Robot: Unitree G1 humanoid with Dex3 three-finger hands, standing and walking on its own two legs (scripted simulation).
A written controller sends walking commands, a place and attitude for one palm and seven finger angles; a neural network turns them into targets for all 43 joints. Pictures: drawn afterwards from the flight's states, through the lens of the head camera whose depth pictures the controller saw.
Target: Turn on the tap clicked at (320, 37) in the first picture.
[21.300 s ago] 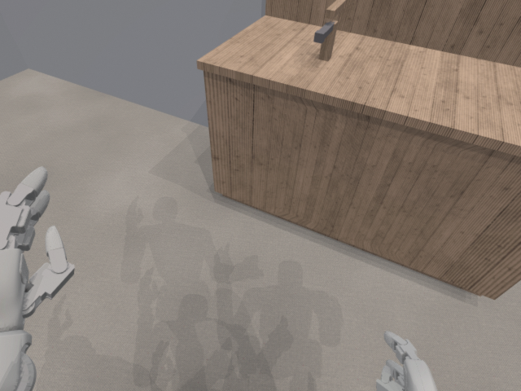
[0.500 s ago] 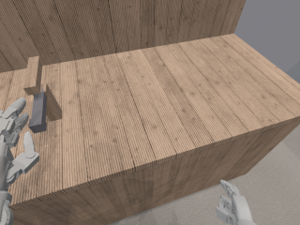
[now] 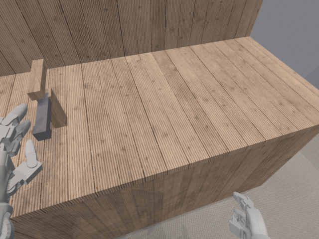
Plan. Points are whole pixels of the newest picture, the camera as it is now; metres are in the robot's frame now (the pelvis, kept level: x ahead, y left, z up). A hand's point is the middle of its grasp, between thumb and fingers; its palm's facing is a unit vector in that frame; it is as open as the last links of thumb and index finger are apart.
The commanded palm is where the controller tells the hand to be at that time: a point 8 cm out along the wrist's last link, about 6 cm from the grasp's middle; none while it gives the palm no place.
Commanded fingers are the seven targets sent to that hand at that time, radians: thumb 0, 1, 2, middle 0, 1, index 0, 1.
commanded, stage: shuffle to correct the standing spot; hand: left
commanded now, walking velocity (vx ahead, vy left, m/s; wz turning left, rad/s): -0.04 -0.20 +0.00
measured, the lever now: (42, 132) +0.32 +0.29 +0.11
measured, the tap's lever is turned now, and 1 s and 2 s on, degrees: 0 0 0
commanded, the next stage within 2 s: come to a stop and stand still in 0.50 s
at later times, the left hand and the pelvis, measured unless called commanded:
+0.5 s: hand (36, 167) +0.21 +0.23 +0.16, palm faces +0.33 -0.87 -0.36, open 7.5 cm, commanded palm +0.16 +0.28 +0.18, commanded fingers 0.00 0.90 0.90 -0.20 -0.30 -0.20 -0.30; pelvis +0.00 +0.00 +0.00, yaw +0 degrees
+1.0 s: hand (19, 178) +0.19 +0.26 +0.15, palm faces +0.27 -0.88 -0.39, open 7.5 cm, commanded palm +0.14 +0.31 +0.18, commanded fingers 0.00 0.90 0.90 -0.20 -0.30 -0.20 -0.30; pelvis -0.02 +0.04 +0.00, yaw -1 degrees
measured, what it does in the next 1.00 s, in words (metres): stands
